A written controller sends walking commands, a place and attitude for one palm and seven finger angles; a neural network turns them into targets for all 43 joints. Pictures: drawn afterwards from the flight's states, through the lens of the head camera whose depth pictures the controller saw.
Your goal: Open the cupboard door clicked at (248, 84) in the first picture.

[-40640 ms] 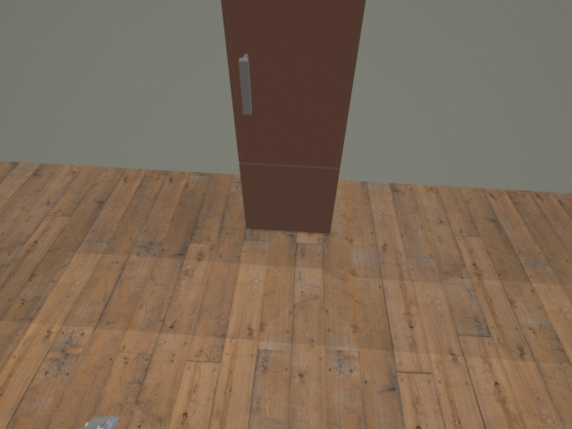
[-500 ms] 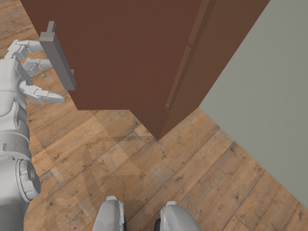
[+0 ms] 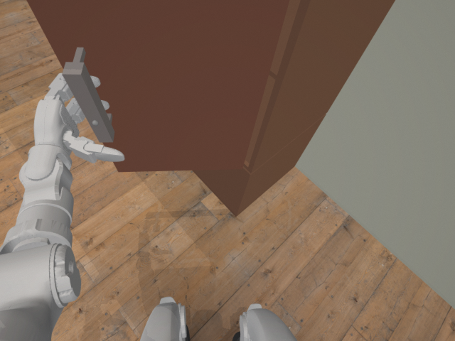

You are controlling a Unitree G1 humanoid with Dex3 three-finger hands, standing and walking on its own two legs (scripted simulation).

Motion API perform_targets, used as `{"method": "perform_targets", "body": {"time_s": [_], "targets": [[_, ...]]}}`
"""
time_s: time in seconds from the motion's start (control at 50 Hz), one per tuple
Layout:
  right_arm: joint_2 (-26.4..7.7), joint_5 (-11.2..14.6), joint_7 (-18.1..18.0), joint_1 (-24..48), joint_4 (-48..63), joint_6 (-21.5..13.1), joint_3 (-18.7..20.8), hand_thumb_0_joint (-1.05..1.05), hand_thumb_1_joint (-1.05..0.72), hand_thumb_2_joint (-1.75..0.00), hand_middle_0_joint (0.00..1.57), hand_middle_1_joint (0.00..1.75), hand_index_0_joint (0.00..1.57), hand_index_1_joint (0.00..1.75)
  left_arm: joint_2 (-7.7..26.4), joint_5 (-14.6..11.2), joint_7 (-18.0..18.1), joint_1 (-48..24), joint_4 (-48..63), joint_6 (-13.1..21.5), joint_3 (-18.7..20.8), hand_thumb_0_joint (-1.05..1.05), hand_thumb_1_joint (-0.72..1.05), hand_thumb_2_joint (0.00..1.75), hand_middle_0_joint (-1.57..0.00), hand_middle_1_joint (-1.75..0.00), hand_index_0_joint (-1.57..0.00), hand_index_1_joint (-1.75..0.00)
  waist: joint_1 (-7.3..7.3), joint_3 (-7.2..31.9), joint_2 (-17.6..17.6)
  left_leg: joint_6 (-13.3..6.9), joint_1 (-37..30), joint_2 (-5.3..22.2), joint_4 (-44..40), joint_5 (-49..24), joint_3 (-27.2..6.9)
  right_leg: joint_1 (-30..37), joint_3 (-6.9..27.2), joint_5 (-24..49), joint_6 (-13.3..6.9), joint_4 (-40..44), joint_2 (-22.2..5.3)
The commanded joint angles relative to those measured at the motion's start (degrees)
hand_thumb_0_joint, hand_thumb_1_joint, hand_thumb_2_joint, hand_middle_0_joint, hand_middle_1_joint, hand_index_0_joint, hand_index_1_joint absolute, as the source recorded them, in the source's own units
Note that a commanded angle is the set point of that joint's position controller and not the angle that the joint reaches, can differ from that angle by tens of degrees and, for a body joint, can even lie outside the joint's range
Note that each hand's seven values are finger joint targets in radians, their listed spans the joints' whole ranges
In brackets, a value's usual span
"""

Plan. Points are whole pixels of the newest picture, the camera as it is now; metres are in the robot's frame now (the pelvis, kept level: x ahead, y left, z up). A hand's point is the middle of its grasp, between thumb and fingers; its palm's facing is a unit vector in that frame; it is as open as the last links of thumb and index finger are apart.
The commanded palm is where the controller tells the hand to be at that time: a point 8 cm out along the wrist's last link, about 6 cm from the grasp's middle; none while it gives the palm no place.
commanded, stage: slide the fingers in behind the handle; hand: left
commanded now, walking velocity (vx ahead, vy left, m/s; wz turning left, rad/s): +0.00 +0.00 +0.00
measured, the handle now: (94, 98) +0.53 +0.22 +0.06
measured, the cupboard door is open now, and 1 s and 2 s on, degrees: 52 52 73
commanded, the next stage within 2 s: close the thumb around the handle in 0.52 s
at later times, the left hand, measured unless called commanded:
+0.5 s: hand (102, 121) +0.48 +0.20 +0.06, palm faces +0.05 -1.00 -0.01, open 14.0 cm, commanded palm +0.45 +0.24 +0.06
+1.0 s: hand (104, 119) +0.48 +0.20 +0.06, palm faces +0.04 -1.00 -0.01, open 9.9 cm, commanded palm +0.45 +0.24 +0.06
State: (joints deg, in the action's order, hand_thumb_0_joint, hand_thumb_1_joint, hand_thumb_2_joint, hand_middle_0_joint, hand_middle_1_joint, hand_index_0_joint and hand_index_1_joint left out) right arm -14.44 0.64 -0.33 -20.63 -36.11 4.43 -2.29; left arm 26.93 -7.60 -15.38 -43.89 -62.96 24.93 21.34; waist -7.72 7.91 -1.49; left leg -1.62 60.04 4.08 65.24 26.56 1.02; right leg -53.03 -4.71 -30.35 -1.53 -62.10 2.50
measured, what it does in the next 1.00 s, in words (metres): stands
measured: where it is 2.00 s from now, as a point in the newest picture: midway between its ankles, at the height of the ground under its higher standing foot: outside the picture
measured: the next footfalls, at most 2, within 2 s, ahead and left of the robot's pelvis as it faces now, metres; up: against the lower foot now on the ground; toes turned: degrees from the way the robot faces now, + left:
none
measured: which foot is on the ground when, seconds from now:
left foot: down 0.00-1.00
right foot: down 0.00-1.00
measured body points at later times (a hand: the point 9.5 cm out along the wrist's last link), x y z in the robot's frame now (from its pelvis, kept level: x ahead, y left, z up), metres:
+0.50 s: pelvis -0.01 +0.00 +0.00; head +0.11 +0.02 +0.43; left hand +0.47 +0.25 +0.07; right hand +0.02 -0.27 -0.11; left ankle +0.04 +0.10 -0.65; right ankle -0.01 -0.11 -0.65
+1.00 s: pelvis +0.00 +0.00 +0.00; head +0.12 +0.02 +0.43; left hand +0.47 +0.25 +0.07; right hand +0.03 -0.26 -0.11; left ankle +0.04 +0.10 -0.65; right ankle -0.01 -0.11 -0.65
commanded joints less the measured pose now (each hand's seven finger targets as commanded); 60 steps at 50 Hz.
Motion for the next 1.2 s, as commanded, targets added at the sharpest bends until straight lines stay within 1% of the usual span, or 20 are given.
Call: {"method": "perform_targets", "body": {"time_s": [0.0,0.04,0.16,0.2,0.24,0.26,0.32,0.36,0.44,0.52,0.6,0.76,0.88,0.9,0.92,0.96,1.02,1.1,1.14,1.18], "targets": [[-10.75,-0.22,-0.96,-7.54,3.39,-1.24,4.39,0.0,-0.9,-0.9,0.2,0.3,0.2,0.3,12.59,-1.32,-0.01,-24.19,10.83,3.41,1.01,0.0,-0.5,0.3,-0.3,-1.2,-0.3,-1.2,-1.26,22.96,-4.49,-0.55,-24.16,-2.0,-6.4,-17.42,-4.27,2.76,3.14,17.98,0.45,8.41,1.01],[-10.34,-0.43,-0.83,-7.56,3.32,-1.64,4.32,0.0,-0.9,-0.9,0.2,0.3,0.2,0.3,11.2,-1.4,0.57,-25.57,12.7,4.25,0.21,0.0,-0.5,0.3,-0.3,-1.2,-0.3,-1.2,-1.16,24.01,-6.3,-0.59,-25.57,-2.14,-6.02,-18.39,-4.28,2.18,3.16,18.39,0.26,8.06,1.03],[-10.47,-0.56,-0.61,-7.46,2.97,-1.67,4.38,0.0,-0.9,-0.9,0.2,0.3,0.2,0.3,13.91,0.02,2.71,-25.57,12.83,5.94,2.2,0.0,-0.5,0.3,-0.3,-1.2,-0.3,-1.2,-0.28,26.17,-7.23,-0.19,-26.23,-2.06,-6.15,-18.32,-4.59,2.55,3.21,17.69,0.24,7.54,0.99],[-10.36,-0.48,-0.61,-7.33,3.1,-1.6,4.38,0.0,-0.9,-0.9,0.2,0.3,0.2,0.3,11.94,0.26,2.76,-25.15,11.66,5.52,0.49,0.0,-0.5,0.3,-0.3,-1.2,-0.3,-1.2,-1.21,24.72,-5.56,-0.43,-24.99,-2.09,-6.06,-16.98,-4.25,2.39,3.41,17.19,0.49,8.15,1.04],[-10.48,-0.53,-0.74,-7.76,2.78,-1.68,4.18,0.0,-0.9,-0.9,0.2,0.3,0.2,0.3,12.57,0.06,2.56,-27.05,11.17,5.33,0.65,0.0,-0.5,0.3,-0.3,-1.2,-0.3,-1.2,-1.53,23.56,-5.59,-0.58,-23.9,-2.19,-6.06,-15.67,-4.4,2.42,3.43,16.19,0.38,8.21,1.08],[-10.78,-0.41,-0.85,-7.7,2.91,-1.59,4.33,0.0,-0.9,-0.9,0.2,0.3,0.2,0.3,14.26,0.13,2.52,-25.79,10.84,5.11,2.07,0.0,-0.5,0.3,-0.3,-1.2,-0.3,-1.2,-0.78,24.95,-5.29,-0.57,-23.43,-2.27,-6.02,-16.03,-4.02,3.85,3.81,17.06,0.48,8.24,0.98],[-10.68,-0.31,-0.94,-7.56,3.02,-1.52,4.24,0.0,-0.9,-0.9,0.2,0.3,0.2,0.3,13.96,-0.14,1.91,-24.6,9.9,4.27,1.83,0.0,-0.5,0.3,-0.3,-1.2,-0.3,-1.2,-0.87,24.16,-4.67,-0.66,-22.12,-2.37,-5.95,-15.74,-3.68,4.48,3.93,17.38,0.55,8.54,0.93],[-10.59,-0.25,-1.03,-7.5,2.83,-1.63,4.1,0.0,-0.9,-0.9,0.2,0.3,0.2,0.3,12.95,-0.22,1.59,-26.84,9.76,4.38,0.46,0.0,-0.5,0.3,-0.3,-1.2,-0.3,-1.2,-1.91,23.39,-4.95,-0.78,-22.03,-2.29,-5.83,-15.38,-3.89,3.33,4.06,17.19,0.66,8.46,0.92],[-10.84,-0.45,-1.03,-8.07,3.06,-1.75,4.37,0.0,-0.9,-0.9,0.2,0.3,0.2,0.3,14.56,-0.51,1.41,-24.63,10.55,4.84,2.52,0.0,-0.5,0.3,-0.3,-1.2,-0.3,-1.2,-0.67,25.41,-6.17,-0.61,-24.18,-2.2,-5.76,-17.47,-4.17,3.25,3.66,17.91,0.19,7.89,1.07],[-10.65,-0.37,-0.83,-7.8,2.77,-1.57,4.33,0.0,-0.9,-0.9,0.2,0.3,0.2,0.3,11.83,-0.46,1.25,-25.49,10.16,4.28,-0.12,0.0,-0.5,0.3,-0.3,-1.2,-0.3,-1.2,-1.53,23.76,-6.4,-0.44,-24.34,-2.02,-6.03,-16.52,-4.26,1.53,3.3,16.77,0.42,8.23,1.01],[-10.75,-0.36,-0.94,-7.94,3.02,-1.55,4.38,0.0,-0.9,-0.9,0.2,0.3,0.2,0.3,13.42,-0.33,1.84,-25.34,10.59,4.06,1.38,0.0,-0.5,0.3,-0.3,-1.2,-0.3,-1.2,-1.21,24.95,-6.2,-0.53,-24.21,-2.1,-5.87,-17.6,-4.12,2.48,3.48,17.99,0.44,8.01,0.97],[-10.74,-0.7,-0.8,-8.37,2.57,-1.53,4.43,0.0,-0.9,-0.9,0.2,0.3,0.2,0.3,14.13,0.22,2.58,-25.97,11.3,5.28,2.18,0.0,-0.05,0.49,-0.33,-1.25,-0.33,-1.25,-0.89,26.84,-6.85,-0.21,-26.56,-1.85,-5.44,-20.72,-4.7,2.05,3.15,19.73,0.28,7.12,1.15],[-10.25,-0.66,-0.44,-8.11,2.67,-1.32,4.74,0.0,-0.9,-0.9,0.2,0.3,0.2,0.3,10.68,-0.45,2.1,-24.33,13.8,5.15,0.07,0.0,0.28,0.64,-0.36,-1.28,-0.36,-1.28,-0.46,28.96,-8.77,0.03,-29.97,-1.92,-5.62,-24.15,-4.57,2.72,2.81,22.16,0.19,7.25,1.26],[-10.54,-0.59,-0.49,-8.25,2.8,-1.1,4.82,0.0,-0.9,-0.9,0.2,0.3,0.2,0.3,12.14,-0.42,2.22,-21.71,12.61,4.85,1.66,0.0,0.34,0.66,-0.36,-1.29,-0.36,-1.29,0.25,27.94,-7.45,0.19,-29.32,-1.76,-6.01,-23.79,-4.64,2.84,2.54,21.65,0.11,7.36,1.24],[-10.34,-0.58,-0.4,-7.9,2.93,-0.97,4.57,0.0,-0.9,-0.9,0.2,0.3,0.2,0.3,9.97,-0.57,2.19,-22.38,12.15,4.4,-0.45,0.0,0.4,0.68,-0.36,-1.3,-0.36,-1.3,-0.75,25.89,-6.52,-0.07,-27.95,-1.98,-6.17,-22.63,-4.35,2.92,2.62,21.44,0.31,7.83,1.29],[-10.35,-0.46,-0.42,-7.99,2.88,-0.97,4.7,0.0,-0.9,-0.9,0.2,0.3,0.2,0.3,9.78,-0.64,2.27,-23.09,11.94,4.31,-0.4,0.0,0.51,0.73,-0.37,-1.31,-0.37,-1.31,-1.08,24.82,-5.15,-0.22,-27.07,-1.98,-6.23,-22.05,-4.3,2.85,2.71,21.52,0.51,7.93,1.23],[-10.55,-0.5,-0.41,-7.73,3.27,-0.78,4.65,0.0,-0.9,-0.9,0.2,0.3,0.2,0.3,10.77,-0.44,2.8,-21.02,11.02,4.0,0.59,0.0,0.68,0.8,-0.38,-1.33,-0.38,-1.33,-0.4,23.05,-4.63,-0.24,-25.62,-2.18,-6.83,-20.03,-4.0,3.24,2.77,20.02,0.34,8.47,1.15],[-10.37,-0.55,-0.36,-7.62,3.4,-0.74,4.72,0.0,-0.9,-0.9,0.2,0.3,0.2,0.3,10.75,0.0,2.85,-21.56,11.56,5.16,0.49,0.0,0.9,0.9,-0.4,-1.35,-0.4,-1.35,-0.33,24.04,-4.84,-0.18,-26.17,-2.17,-6.55,-20.68,-4.19,3.13,2.9,20.42,0.28,7.93,1.13],[-10.12,-0.67,-0.3,-7.66,3.17,-0.91,4.73,0.0,-0.9,-0.9,0.2,0.3,0.2,0.3,8.33,-0.22,2.72,-23.76,11.86,5.57,-1.42,0.0,0.9,0.9,-0.4,-1.35,-0.4,-1.35,-1.24,23.37,-5.85,-0.22,-27.25,-2.1,-6.27,-20.66,-4.51,1.27,2.65,19.69,0.16,7.84,1.14],[-10.45,-0.7,-0.44,-7.62,2.74,-0.88,4.71,0.0,-0.9,-0.9,0.2,0.3,0.2,0.3,10.26,-0.07,2.78,-24.31,11.33,5.59,-0.26,0.0,0.9,0.9,-0.4,-1.35,-0.4,-1.35,-0.87,24.12,-6.22,-0.08,-27.02,-2.06,-6.22,-20.02,-4.61,1.55,2.82,19.15,0.17,7.81,1.05]]}}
